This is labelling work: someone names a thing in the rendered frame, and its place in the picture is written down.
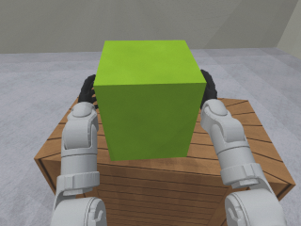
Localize robot right hand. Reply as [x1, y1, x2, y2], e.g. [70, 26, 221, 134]
[200, 69, 217, 110]

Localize robot left upper arm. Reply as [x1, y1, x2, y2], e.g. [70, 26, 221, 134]
[51, 197, 107, 226]

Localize carton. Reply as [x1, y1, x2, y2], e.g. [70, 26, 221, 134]
[93, 40, 207, 161]

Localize right robot forearm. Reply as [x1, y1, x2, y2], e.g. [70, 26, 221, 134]
[200, 99, 288, 226]

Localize robot left hand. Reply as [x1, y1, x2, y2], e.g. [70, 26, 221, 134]
[77, 74, 99, 109]

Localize left robot forearm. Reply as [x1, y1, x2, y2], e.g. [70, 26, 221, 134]
[50, 102, 100, 226]

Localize robot right upper arm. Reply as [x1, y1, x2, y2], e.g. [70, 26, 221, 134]
[225, 188, 287, 226]

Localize pedestal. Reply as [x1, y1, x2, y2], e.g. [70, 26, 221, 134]
[34, 88, 296, 226]

